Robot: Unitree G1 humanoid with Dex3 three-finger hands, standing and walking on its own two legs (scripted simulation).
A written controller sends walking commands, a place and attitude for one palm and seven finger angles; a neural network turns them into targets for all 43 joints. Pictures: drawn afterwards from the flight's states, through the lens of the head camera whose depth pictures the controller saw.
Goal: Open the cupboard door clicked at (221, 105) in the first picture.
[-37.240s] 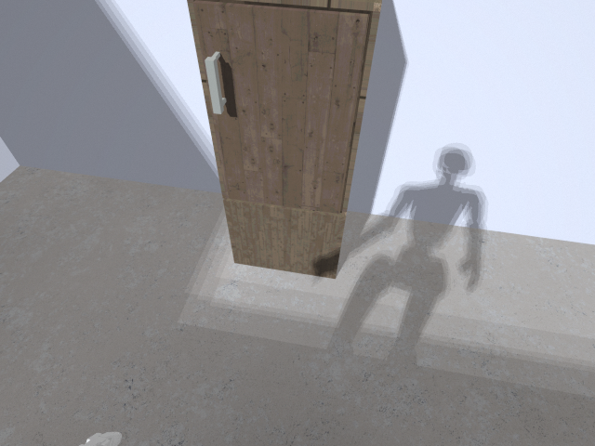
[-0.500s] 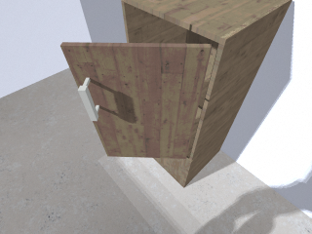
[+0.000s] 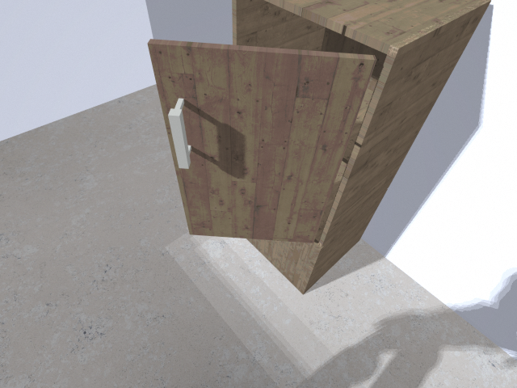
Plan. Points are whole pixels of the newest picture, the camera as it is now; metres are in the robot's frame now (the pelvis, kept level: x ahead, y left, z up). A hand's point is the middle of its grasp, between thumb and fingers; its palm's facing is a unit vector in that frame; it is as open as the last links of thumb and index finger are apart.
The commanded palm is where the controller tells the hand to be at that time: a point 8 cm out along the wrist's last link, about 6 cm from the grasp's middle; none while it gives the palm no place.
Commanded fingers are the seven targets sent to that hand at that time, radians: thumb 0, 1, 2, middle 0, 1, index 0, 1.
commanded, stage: come to a stop and stand still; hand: left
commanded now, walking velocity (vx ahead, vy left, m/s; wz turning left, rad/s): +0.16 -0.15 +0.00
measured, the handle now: (182, 134) +0.56 +0.19 +0.06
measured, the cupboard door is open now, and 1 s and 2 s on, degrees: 45 45 45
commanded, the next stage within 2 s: look again from close up in 0.72 s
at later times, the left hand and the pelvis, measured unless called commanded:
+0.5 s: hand out of the picture -0.03 +0.13 -0.19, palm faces +0.03 -0.99 -0.12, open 7.3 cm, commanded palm none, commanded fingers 0.00 0.90 0.90 -0.20 -0.30 -0.20 -0.30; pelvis +0.02 -0.02 -0.01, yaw -2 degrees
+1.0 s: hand out of the picture +0.06 +0.18 -0.17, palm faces -0.03 -0.97 -0.26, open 7.3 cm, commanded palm none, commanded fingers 0.00 0.90 0.90 -0.20 -0.30 -0.20 -0.30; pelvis +0.00 +0.00 -0.01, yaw -3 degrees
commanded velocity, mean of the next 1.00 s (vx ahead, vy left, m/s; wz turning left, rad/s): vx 0.00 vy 0.01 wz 0.00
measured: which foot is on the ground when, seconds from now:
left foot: down 0.00-0.20, up 0.22-0.42, down 0.44-1.00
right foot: up 0.00-0.16, down 0.18-1.00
